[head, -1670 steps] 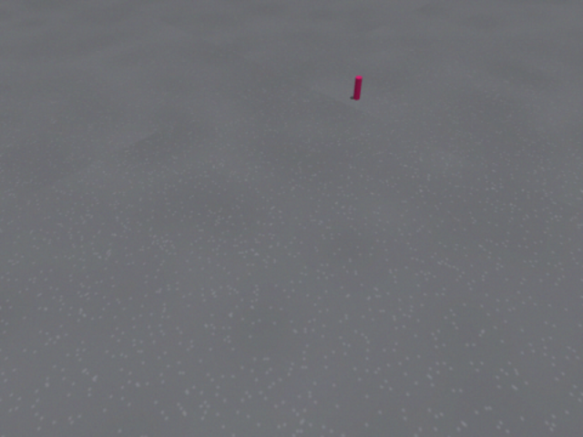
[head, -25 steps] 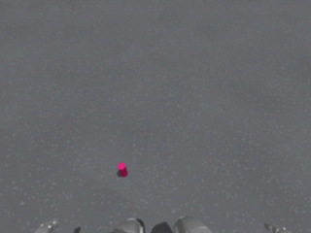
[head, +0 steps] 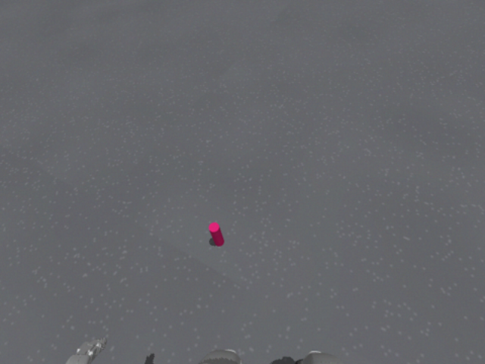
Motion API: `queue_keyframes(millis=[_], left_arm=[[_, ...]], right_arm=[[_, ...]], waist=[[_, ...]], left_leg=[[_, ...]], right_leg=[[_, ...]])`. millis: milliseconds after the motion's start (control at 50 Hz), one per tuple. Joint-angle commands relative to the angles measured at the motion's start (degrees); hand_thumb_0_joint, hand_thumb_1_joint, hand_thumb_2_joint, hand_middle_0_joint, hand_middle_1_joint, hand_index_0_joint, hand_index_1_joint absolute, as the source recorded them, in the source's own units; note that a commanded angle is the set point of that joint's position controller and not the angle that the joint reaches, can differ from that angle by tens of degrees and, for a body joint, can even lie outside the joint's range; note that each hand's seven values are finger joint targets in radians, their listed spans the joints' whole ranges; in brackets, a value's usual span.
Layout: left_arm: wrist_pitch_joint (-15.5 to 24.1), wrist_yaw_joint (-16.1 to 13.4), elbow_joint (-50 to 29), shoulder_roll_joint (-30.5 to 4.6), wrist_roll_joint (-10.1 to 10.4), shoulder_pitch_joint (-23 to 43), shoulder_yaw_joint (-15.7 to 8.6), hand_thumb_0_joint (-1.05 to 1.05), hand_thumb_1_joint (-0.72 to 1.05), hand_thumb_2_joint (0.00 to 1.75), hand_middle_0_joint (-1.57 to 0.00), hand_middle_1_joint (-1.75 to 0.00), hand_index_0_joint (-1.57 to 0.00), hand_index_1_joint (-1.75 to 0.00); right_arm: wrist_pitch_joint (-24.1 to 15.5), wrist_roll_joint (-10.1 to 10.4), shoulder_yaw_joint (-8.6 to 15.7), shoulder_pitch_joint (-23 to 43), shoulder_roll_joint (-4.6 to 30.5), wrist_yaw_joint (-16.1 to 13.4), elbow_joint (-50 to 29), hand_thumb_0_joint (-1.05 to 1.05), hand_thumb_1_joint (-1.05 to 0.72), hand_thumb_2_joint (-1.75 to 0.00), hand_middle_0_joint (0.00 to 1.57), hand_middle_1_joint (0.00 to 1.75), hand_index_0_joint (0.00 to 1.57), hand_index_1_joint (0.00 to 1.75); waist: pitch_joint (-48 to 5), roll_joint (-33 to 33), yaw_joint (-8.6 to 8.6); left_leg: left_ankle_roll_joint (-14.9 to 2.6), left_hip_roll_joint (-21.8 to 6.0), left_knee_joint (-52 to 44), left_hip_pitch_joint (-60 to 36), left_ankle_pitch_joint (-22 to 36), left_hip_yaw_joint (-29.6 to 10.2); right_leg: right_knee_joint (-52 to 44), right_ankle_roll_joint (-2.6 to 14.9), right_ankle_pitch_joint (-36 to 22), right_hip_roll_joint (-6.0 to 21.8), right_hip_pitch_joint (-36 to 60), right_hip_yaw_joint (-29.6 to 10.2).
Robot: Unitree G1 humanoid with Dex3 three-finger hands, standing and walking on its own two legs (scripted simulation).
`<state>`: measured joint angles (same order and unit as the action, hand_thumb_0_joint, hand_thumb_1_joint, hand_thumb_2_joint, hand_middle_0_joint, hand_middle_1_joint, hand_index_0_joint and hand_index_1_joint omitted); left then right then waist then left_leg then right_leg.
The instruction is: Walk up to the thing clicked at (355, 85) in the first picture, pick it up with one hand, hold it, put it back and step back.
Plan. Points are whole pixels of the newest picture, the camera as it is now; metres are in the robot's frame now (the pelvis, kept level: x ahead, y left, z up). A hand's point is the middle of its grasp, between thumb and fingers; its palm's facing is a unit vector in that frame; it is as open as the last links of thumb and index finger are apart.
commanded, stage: step back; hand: left
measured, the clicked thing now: (216, 234) +0.63 +0.20 -0.69
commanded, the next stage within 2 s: none
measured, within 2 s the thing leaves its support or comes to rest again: neither
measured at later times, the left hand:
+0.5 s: hand out of the picture -0.07 +0.25 -0.16, palm faces -0.04 -0.91 -0.41, open 7.4 cm
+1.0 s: hand out of the picture -0.21 +0.27 -0.15, palm faces +0.02 -0.93 -0.37, open 7.4 cm
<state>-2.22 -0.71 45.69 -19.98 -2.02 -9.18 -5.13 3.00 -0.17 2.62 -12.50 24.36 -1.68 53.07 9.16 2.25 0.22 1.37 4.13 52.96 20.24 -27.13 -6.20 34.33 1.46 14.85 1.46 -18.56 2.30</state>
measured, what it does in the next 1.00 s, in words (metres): walks backwards: left foot, then right foot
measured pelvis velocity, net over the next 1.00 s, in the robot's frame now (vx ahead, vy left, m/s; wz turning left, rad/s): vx -0.33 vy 0.00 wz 0.00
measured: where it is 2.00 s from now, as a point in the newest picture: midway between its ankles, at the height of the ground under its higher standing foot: outside the picture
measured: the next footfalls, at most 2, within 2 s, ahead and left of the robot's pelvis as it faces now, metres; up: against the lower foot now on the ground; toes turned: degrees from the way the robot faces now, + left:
left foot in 0.08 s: -0.01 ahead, +0.12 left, +0.00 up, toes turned -1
right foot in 0.44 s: -0.15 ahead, -0.14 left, +0.00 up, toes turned +0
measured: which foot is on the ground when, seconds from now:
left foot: up 0.00-0.06, down 0.08-0.48, up 0.50-0.78, down 0.80-1.00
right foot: down 0.00-0.10, up 0.12-0.42, down 0.44-0.84, up 0.86-1.00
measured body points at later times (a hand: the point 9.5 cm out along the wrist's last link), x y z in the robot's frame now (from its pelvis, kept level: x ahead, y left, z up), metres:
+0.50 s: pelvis -0.17 -0.01 -0.02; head -0.10 -0.03 +0.43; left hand -0.07 +0.30 -0.13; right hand -0.02 -0.33 -0.13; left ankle -0.05 +0.12 -0.73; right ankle -0.19 -0.14 -0.73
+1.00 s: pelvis -0.33 +0.00 +0.00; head -0.28 +0.02 +0.45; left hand -0.21 +0.32 -0.12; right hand -0.24 -0.31 -0.11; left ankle -0.28 +0.12 -0.73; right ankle -0.35 -0.14 -0.64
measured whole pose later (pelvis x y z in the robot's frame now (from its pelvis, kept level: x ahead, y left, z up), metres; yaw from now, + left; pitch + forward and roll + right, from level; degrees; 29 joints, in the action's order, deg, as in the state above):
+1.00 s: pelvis -0.33 +0.00 +0.00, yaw +0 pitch -2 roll -1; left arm -4.3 -1.0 47.5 -22.7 -0.2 -7.5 -4.2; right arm 3.1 -2.4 1.5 -9.2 20.0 -0.2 50.4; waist 9.0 -1.8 0.3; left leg -1.0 -0.2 33.7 17.3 -14.1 -2.0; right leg 70.5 0.7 28.2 -5.8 -27.6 -7.6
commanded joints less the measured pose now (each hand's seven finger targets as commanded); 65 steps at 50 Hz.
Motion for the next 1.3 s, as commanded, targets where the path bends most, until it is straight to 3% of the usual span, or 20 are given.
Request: queue_keyframes(millis=[0, 60, 120, 200, 400, 440, 480, 500, 560, 680, 780, 820, 840, 860, 920, 1040, 1120, 1160, 1200, 1280], left_arm=[[0.25, -1.14, -4.83, -14.30, 0.73, -1.67, -3.07, 0.00, 0.90, 0.90, -0.20, -0.30, -0.20, -0.30], [-0.50, -0.61, -6.27, -13.66, 1.34, 0.44, -2.07, 0.00, 0.90, 0.90, -0.20, -0.30, -0.20, -0.30], [-0.57, -1.61, -6.68, -13.54, 0.79, 6.62, -2.98, 0.00, 0.90, 0.90, -0.20, -0.30, -0.20, -0.30], [-0.40, -0.97, -3.12, -12.60, 2.05, -1.12, -2.88, 0.00, 0.90, 0.90, -0.20, -0.30, -0.20, -0.30], [2.05, -0.91, 0.32, -10.95, 0.90, -6.67, -2.24, 0.00, 0.90, 0.90, -0.20, -0.30, -0.20, -0.30], [2.41, -0.78, 1.54, -14.49, -0.16, -8.44, -3.04, 0.00, 0.90, 0.90, -0.20, -0.30, -0.20, -0.30], [1.90, -0.57, -1.61, -25.35, -0.72, -2.33, -5.21, 0.00, 0.90, 0.90, -0.20, -0.30, -0.20, -0.30], [2.20, -0.99, -3.57, -23.84, -0.48, 1.97, -4.93, 0.00, 0.90, 0.90, -0.20, -0.30, -0.20, -0.30], [2.20, -1.20, -4.10, -16.09, -0.09, 5.98, -3.31, 0.00, 0.90, 0.90, -0.20, -0.30, -0.20, -0.30], [1.10, -2.00, -3.66, -14.71, -0.60, -1.93, -3.17, 0.00, 0.90, 0.90, -0.20, -0.30, -0.20, -0.30], [-0.69, -1.58, -5.99, -14.47, 1.05, 2.41, -1.90, 0.00, 0.90, 0.90, -0.20, -0.30, -0.20, -0.30], [-0.75, -1.82, -6.15, -11.52, 1.67, 1.43, -1.05, 0.00, 0.90, 0.90, -0.20, -0.30, -0.20, -0.30], [-0.77, -2.65, -5.97, -14.48, 0.85, 5.21, -2.32, 0.00, 0.90, 0.90, -0.20, -0.30, -0.20, -0.30], [-0.85, -2.40, -4.80, -15.78, 0.83, 4.70, -2.59, 0.00, 0.90, 0.90, -0.20, -0.30, -0.20, -0.30], [-0.97, -1.39, -1.07, -14.09, 2.10, -2.05, -2.39, 0.00, 0.90, 0.90, -0.20, -0.30, -0.20, -0.30], [1.59, -0.45, -1.38, -12.02, 0.86, -0.30, -1.21, 0.00, 0.90, 0.90, -0.20, -0.30, -0.20, -0.30], [3.17, -0.32, 5.55, -11.68, 0.23, -8.37, -1.41, 0.00, 0.90, 0.90, -0.20, -0.30, -0.20, -0.30], [3.62, -0.37, 6.02, -17.31, -1.38, -8.20, -3.38, 0.00, 0.90, 0.90, -0.20, -0.30, -0.20, -0.30], [3.23, -0.48, 1.80, -24.51, -1.37, 2.90, -4.37, 0.00, 0.90, 0.90, -0.20, -0.30, -0.20, -0.30], [4.38, -0.43, 2.87, -15.04, -0.61, 2.89, -2.76, 0.00, 0.90, 0.90, -0.20, -0.30, -0.20, -0.30]], right_arm=[[-2.64, -0.70, 2.42, -0.58, 7.66, -0.27, -5.15, 0.00, -0.90, -0.90, 0.20, 0.30, 0.20, 0.30], [-2.59, -1.30, 3.80, -3.61, 10.46, 0.13, -4.19, 0.00, -0.90, -0.90, 0.20, 0.30, 0.20, 0.30], [-2.52, -2.28, 5.53, 2.24, 18.42, 0.54, -6.66, 0.00, -0.90, -0.90, 0.20, 0.30, 0.20, 0.30], [-2.82, -1.88, 3.19, 7.86, 10.66, -0.15, -8.49, 0.00, -0.90, -0.90, 0.20, 0.30, 0.20, 0.30], [-0.66, -0.83, 4.14, 6.71, 12.32, 0.54, -9.65, 0.00, -0.90, -0.90, 0.20, 0.30, 0.20, 0.30], [-0.23, 0.03, 3.63, 8.73, 10.60, 0.80, -10.39, 0.00, -0.90, -0.90, 0.20, 0.30, 0.20, 0.30], [0.06, -0.13, 3.48, 11.13, 8.13, -0.25, -11.70, 0.00, -0.90, -0.90, 0.20, 0.30, 0.20, 0.30], [0.17, 0.12, 4.43, 9.71, 10.64, -0.32, -10.86, 0.00, -0.90, -0.90, 0.20, 0.30, 0.20, 0.30], [-0.34, 0.57, 3.52, 4.63, 9.14, 0.20, -7.34, 0.00, -0.90, -0.90, 0.20, 0.30, 0.20, 0.30], [-1.60, -0.39, 2.31, 5.20, 7.16, -0.37, -8.31, 0.00, -0.90, -0.90, 0.20, 0.30, 0.20, 0.30], [-2.05, -1.82, 3.96, -2.81, 8.43, -0.12, -5.27, 0.00, -0.90, -0.90, 0.20, 0.30, 0.20, 0.30], [-1.59, -2.75, 5.29, 2.57, 17.10, 0.70, -7.25, 0.00, -0.90, -0.90, 0.20, 0.30, 0.20, 0.30], [-1.62, -2.63, 5.87, 2.52, 20.65, 0.92, -8.21, 0.00, -0.90, -0.90, 0.20, 0.30, 0.20, 0.30], [-2.04, -2.34, 5.52, 5.85, 17.98, 0.45, -8.21, 0.00, -0.90, -0.90, 0.20, 0.30, 0.20, 0.30], [-2.00, -2.54, 3.20, 11.60, 10.81, 0.07, -9.53, 0.00, -0.90, -0.90, 0.20, 0.30, 0.20, 0.30], [-2.03, -1.78, 3.94, 2.83, 10.43, 0.59, -7.30, 0.00, -0.90, -0.90, 0.20, 0.30, 0.20, 0.30], [-0.47, -1.97, 4.21, 6.42, 12.32, 1.24, -7.40, 0.00, -0.90, -0.90, 0.20, 0.30, 0.20, 0.30], [-0.67, -1.38, 2.63, 5.35, 6.82, 1.34, -8.17, 0.00, -0.90, -0.90, 0.20, 0.30, 0.20, 0.30], [-0.91, -1.55, 4.41, 8.92, 10.98, 0.64, -7.37, 0.00, -0.90, -0.90, 0.20, 0.30, 0.20, 0.30], [-2.36, -0.57, 2.86, 4.05, 7.50, 1.47, -3.65, 0.00, -0.90, -0.90, 0.20, 0.30, 0.20, 0.30]], waist=[[-13.57, -13.45, 1.85], [-14.10, -5.38, -0.43], [-9.12, 11.00, -3.62], [-8.33, 4.50, 1.82], [-16.80, 8.92, 0.18], [-16.29, 3.18, 1.40], [-9.58, -20.80, 4.30], [-5.76, -18.47, 2.10], [-5.94, -8.53, -1.78], [-10.80, -13.93, 3.62], [-14.95, -11.16, -0.44], [-13.08, 11.12, 0.75], [-11.63, 13.67, -3.42], [-8.28, 10.68, -1.29], [-7.42, 4.49, 3.60], [-12.88, 7.55, -2.24], [-13.05, 7.89, 1.52], [-9.21, -9.05, 1.31], [-0.12, -15.68, 2.45], [-2.65, -8.26, 0.29]], left_leg=[[-1.45, -2.42, -18.22, 0.77, 3.00, 4.51], [-3.89, -7.19, -28.60, -10.53, 22.14, -0.41], [-19.69, -26.74, -34.59, 0.57, 31.25, -24.68], [-13.49, -17.43, -28.65, -6.09, 38.00, -6.91], [-12.49, -16.17, -18.04, -14.27, 34.18, -3.51], [-7.21, -12.38, -14.37, -1.34, 22.37, -2.08], [-1.36, 0.54, 8.26, 7.57, -8.62, 0.00], [-1.16, -1.78, 15.54, 4.27, -7.73, -5.29], [-1.32, 3.53, 17.54, 7.94, -0.11, -4.40], [0.65, 0.01, -1.28, 10.90, -4.17, 0.49], [-1.84, -3.25, -32.69, -8.75, 18.93, 3.76], [-11.66, -21.98, -33.42, -12.92, 30.25, -20.69], [-18.97, -27.84, -35.76, -1.08, 27.20, -27.81], [-19.48, -28.11, -36.23, 3.02, 24.51, -25.62], [-12.48, -16.13, -30.81, -0.52, 29.50, -5.50], [-14.29, -16.64, -27.74, -19.77, 17.84, -6.63], [-11.02, -15.19, -23.78, -6.46, 8.07, -3.07], [-4.13, -5.67, -9.39, 12.79, -2.44, 2.30], [-0.40, -4.58, 3.84, 3.09, -3.25, -3.43], [-0.77, -0.50, 1.93, 6.73, 4.79, -2.25]], right_leg=[[-0.89, 9.32, -29.99, 13.07, 17.19, -13.46], [3.43, 3.84, -14.85, 7.94, 4.96, -9.94], [32.27, -0.75, 23.01, -5.54, -4.13, -10.74], [39.53, -0.09, 14.34, -7.33, -9.44, -12.10], [-7.70, -2.15, 1.30, -3.11, 4.78, -2.34], [-9.15, 1.05, -5.39, 0.67, 12.20, -10.10], [-16.89, 15.62, -5.56, 21.92, -3.12, -36.52], [-18.07, 16.32, -6.10, 23.29, -10.17, -37.59], [-9.20, 9.18, -18.30, 11.01, -1.16, -15.86], [-4.10, 10.21, -25.90, 11.07, 17.69, -15.10], [6.75, 4.85, -20.61, 8.87, 8.14, -12.32], [22.03, -0.07, 19.18, -5.73, -11.97, -3.42], [32.31, -1.01, 25.14, -5.31, -6.42, -10.08], [37.61, -0.65, 21.48, -3.98, -4.67, -13.06], [41.89, -0.50, 12.82, -7.33, -7.94, -12.61], [12.26, -3.22, 14.79, -2.71, -8.18, -7.76], [-14.24, 0.07, 5.52, -3.32, 10.30, -1.76], [-17.02, 4.48, 15.75, 6.86, 14.95, -23.72], [-25.62, 13.89, 40.42, 22.72, -16.12, -40.49], [-15.95, 6.90, 8.71, 8.95, 1.19, -16.14]])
